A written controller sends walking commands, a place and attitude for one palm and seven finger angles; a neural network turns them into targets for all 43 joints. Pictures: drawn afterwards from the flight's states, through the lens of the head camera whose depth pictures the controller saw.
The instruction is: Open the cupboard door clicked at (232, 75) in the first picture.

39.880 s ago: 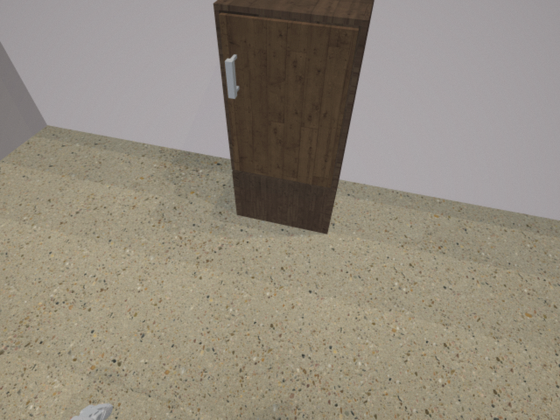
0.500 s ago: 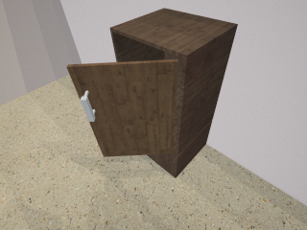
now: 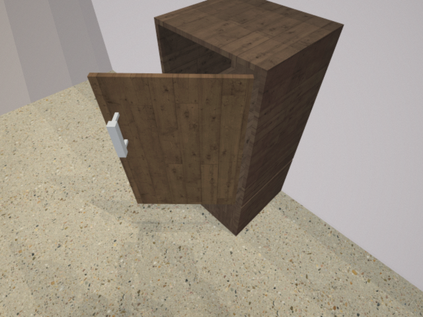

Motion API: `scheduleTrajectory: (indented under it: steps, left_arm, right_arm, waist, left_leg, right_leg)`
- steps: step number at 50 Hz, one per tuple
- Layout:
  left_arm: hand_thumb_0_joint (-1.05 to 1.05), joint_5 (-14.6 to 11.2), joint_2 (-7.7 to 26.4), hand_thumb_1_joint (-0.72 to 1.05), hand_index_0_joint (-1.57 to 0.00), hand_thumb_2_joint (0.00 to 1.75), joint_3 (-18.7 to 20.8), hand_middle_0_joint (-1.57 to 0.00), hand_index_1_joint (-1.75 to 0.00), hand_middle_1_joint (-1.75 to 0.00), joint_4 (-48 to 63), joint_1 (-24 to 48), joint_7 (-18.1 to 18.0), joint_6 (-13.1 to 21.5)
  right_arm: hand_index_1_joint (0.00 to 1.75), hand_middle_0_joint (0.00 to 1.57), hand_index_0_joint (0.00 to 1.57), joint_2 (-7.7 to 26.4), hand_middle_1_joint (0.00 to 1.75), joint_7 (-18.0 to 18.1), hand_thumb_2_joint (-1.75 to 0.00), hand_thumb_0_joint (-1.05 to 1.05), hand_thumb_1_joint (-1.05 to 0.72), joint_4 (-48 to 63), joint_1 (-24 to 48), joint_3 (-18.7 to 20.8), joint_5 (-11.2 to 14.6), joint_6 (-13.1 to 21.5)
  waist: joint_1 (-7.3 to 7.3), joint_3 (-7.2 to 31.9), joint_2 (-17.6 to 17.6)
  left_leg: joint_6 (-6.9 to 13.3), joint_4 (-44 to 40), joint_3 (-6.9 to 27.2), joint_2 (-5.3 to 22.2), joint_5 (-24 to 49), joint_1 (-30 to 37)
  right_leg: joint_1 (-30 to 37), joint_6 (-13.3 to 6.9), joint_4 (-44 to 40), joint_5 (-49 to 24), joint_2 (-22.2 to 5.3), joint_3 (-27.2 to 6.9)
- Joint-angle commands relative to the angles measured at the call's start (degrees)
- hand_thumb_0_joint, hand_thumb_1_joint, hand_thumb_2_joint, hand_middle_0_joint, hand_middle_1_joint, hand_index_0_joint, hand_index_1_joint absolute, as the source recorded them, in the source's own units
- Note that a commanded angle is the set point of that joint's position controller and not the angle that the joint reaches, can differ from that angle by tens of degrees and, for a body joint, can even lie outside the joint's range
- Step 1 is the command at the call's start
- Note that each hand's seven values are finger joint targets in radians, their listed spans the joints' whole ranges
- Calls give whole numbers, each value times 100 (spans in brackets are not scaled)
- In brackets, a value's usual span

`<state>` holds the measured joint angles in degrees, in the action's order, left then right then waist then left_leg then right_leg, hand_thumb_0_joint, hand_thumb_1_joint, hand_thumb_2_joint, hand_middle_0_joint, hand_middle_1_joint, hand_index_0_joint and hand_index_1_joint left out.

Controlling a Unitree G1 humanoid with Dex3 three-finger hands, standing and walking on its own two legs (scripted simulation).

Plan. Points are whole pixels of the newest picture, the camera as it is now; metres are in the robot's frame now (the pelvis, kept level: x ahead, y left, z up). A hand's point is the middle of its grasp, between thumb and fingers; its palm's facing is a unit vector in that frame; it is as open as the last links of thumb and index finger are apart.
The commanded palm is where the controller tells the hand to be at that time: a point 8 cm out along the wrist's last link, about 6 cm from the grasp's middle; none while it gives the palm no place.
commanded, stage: come to a stop and stand still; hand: left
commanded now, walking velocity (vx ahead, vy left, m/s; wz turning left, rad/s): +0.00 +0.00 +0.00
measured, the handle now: (119, 135) +0.58 +0.30 -0.03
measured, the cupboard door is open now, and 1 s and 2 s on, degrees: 45 45 45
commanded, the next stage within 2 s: look again from close up in 0.44 s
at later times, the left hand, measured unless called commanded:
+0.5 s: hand out of the picture +0.03 +0.18 -0.17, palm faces +0.01 -0.98 -0.20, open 7.4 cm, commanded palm none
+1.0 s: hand out of the picture +0.03 +0.18 -0.17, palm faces +0.01 -0.98 -0.20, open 7.4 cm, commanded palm none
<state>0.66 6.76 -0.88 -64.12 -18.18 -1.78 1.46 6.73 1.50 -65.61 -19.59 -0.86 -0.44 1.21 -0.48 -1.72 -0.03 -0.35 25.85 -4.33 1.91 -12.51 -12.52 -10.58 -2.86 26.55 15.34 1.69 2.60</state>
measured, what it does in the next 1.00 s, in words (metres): stands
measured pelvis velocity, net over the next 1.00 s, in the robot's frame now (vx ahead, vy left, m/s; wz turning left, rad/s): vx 0.03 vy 0.01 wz -0.01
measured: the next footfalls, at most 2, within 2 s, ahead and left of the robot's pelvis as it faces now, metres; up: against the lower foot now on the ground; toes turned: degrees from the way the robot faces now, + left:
none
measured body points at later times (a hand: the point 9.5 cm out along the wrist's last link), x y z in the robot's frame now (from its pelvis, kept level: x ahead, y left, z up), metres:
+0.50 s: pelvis +0.03 +0.01 +0.00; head +0.04 +0.00 +0.45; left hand +0.03 +0.23 -0.16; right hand +0.03 -0.21 -0.16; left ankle +0.01 +0.12 -0.74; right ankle -0.01 -0.08 -0.74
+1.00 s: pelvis +0.03 +0.01 +0.00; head +0.04 +0.00 +0.45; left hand +0.03 +0.23 -0.16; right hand +0.03 -0.21 -0.16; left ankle +0.01 +0.12 -0.74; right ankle -0.01 -0.08 -0.74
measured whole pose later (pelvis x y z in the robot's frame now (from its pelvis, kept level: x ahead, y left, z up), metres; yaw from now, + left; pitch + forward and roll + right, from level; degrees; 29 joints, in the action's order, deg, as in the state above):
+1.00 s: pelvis +0.03 +0.01 +0.00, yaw -1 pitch -1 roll +1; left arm 0.9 8.4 -0.3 -64.0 -16.5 -2.3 1.5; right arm 8.2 2.0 -66.3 -14.7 -0.3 -0.5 1.4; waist 0.1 -2.2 -0.5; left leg 0.0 23.3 -5.2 1.1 -14.1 -8.2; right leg -6.8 -2.1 24.6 17.0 1.0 1.7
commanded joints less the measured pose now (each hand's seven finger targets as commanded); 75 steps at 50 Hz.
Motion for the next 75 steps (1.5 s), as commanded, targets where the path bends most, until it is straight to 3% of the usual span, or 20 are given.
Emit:
scheduleTrajectory:
  steps: [1, 8, 15, 38, 47, 58, 63, 67, 71, 73, 75]
  left_arm:
    - [0, 5, 603, 90, -20, 90, 102, -20, -30, -30, 127, -375, -42, 73]
    - [0, 14, 588, 90, -20, 90, 103, -20, -30, -30, 121, -318, -57, 47]
    - [0, 14, 697, 90, -20, 90, 140, -20, -30, -30, 151, -267, -53, 59]
    - [0, 15, 771, 90, -20, 90, 147, -20, -30, -30, 151, -198, -60, 46]
    - [0, 15, 779, 90, -20, 90, 161, -20, -30, -30, 158, -245, -74, 66]
    - [0, 12, 742, 90, -20, 90, 148, -20, -30, -30, 129, -244, -60, 45]
    - [0, 30, 897, 90, -20, 90, 240, -20, -30, -30, 179, -354, -67, 43]
    - [0, 43, 1082, 90, -20, 90, 361, -20, -30, -30, 224, -456, -81, -11]
    - [0, 79, 1145, 90, -20, 90, 469, -20, -30, -30, 292, -632, -117, -22]
    - [0, 103, 1175, 90, -20, 90, 525, -20, -30, -30, 344, -609, -126, -14]
    - [0, 102, 1196, 90, -20, 90, 552, -20, -30, -30, 420, -430, -117, -28]
  right_arm:
    - [30, 20, 20, 512, 30, 50, -90, 0, -90, 146, -266, 99, -12, 96]
    - [30, 20, 20, 550, 30, 59, -90, 0, -90, 126, -109, 102, -16, 77]
    - [30, 20, 20, 651, 30, 63, -90, 0, -90, 159, -2, 119, -27, 112]
    - [30, 20, 20, 701, 30, 65, -90, 0, -90, 99, 145, 124, -25, 78]
    - [30, 20, 20, 679, 30, 77, -90, 0, -90, 68, 136, 145, -21, 78]
    - [30, 20, 20, 657, 30, 72, -90, 0, -90, 55, 130, 129, -26, 64]
    - [30, 20, 20, 708, 30, 29, -90, 0, -90, 148, 94, 169, -46, 2]
    - [30, 20, 20, 621, 30, -11, -90, 0, -90, 321, 201, 204, -50, -97]
    - [30, 20, 20, 639, 30, -28, -90, 0, -90, 546, 413, 259, -53, -141]
    - [30, 20, 20, 623, 30, -46, -90, 0, -90, 646, 439, 273, -40, -112]
    - [30, 20, 20, 603, 30, -63, -90, 0, -90, 666, 266, 284, -19, -85]
  waist:
    - [43, -121, 14]
    - [38, -364, -36]
    - [56, -28, -1]
    - [67, -175, -54]
    - [67, -65, -79]
    - [72, -246, -3]
    - [147, -131, -97]
    - [235, -420, -700]
    - [373, -611, -873]
    - [349, -508, -833]
    - [210, -326, -831]
  left_leg:
    - [176, -403, 464, 461, 610, 173]
    - [196, -479, 493, 470, 605, 197]
    - [215, -452, 465, 483, 1052, 482]
    - [194, -539, 461, 465, 970, 534]
    - [177, -462, 431, 462, 1186, 627]
    - [176, -611, 479, 469, 882, 537]
    - [122, -288, 292, 311, 426, 283]
    - [6, 327, 23, 3, -471, -496]
    - [-14, 1171, 101, 65, -1174, -1202]
    - [-5, 1254, 193, 76, -1233, -1287]
    - [-10, 594, 114, 18, -813, -659]
  right_leg:
    - [-195, -16, -524, -971, -686, -727]
    - [-330, 10, -538, -894, -694, -715]
    - [-98, 22, -435, -1322, -728, -672]
    - [-39, 17, -571, -1404, -771, -700]
    - [85, 17, -552, -1855, -797, -697]
    - [-51, 19, -678, -1246, -761, -702]
    - [137, -162, -609, -1184, -1022, -975]
    - [326, -446, -921, -885, -1583, -1589]
    - [508, -874, -961, -1625, -2105, -1990]
    - [600, -941, -772, -2176, -2164, -1903]
    - [332, -767, -400, -2447, -1990, -1535]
